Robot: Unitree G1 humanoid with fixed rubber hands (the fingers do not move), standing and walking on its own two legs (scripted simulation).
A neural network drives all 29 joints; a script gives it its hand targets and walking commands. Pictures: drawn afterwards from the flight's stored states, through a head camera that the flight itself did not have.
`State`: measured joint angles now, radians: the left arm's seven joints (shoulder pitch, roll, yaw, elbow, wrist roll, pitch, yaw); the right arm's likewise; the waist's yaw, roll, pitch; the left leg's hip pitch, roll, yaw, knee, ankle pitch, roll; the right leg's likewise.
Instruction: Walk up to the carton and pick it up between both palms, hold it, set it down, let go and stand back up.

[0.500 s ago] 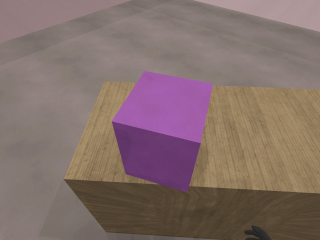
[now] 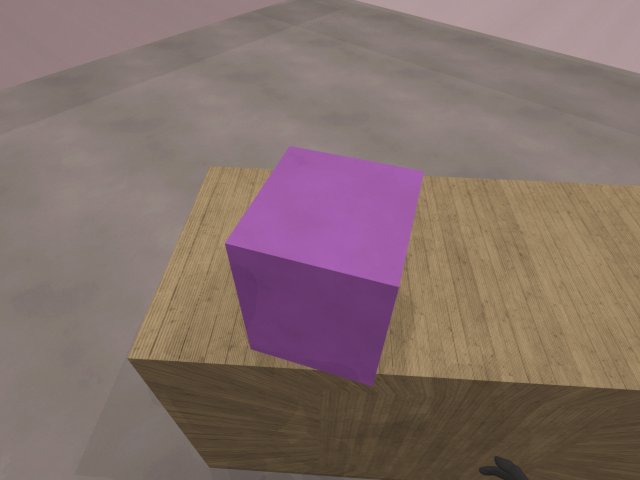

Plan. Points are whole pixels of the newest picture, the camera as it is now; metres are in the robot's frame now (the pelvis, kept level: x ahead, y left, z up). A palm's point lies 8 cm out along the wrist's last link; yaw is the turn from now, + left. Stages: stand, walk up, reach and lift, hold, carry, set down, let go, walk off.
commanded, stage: reach and lift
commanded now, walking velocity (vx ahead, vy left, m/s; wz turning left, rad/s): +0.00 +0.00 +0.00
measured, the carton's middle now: (331, 266) +0.43 -0.01 +0.02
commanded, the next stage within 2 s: none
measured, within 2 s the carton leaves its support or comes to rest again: neither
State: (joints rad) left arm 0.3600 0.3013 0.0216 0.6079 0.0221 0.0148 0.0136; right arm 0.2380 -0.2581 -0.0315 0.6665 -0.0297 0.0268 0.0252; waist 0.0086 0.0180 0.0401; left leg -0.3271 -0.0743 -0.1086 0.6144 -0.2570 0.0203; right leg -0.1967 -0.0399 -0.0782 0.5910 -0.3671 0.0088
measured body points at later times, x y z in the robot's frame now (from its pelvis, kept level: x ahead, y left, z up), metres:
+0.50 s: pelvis +0.00 -0.02 +0.01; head +0.02 +0.01 +0.46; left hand +0.21 +0.24 -0.07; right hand +0.17 -0.24 -0.05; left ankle +0.04 +0.10 -0.73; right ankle -0.03 -0.13 -0.73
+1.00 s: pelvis +0.03 +0.02 +0.02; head +0.01 +0.03 +0.46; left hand +0.24 +0.25 -0.02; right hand +0.19 -0.21 -0.03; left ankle +0.04 +0.10 -0.73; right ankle -0.03 -0.12 -0.73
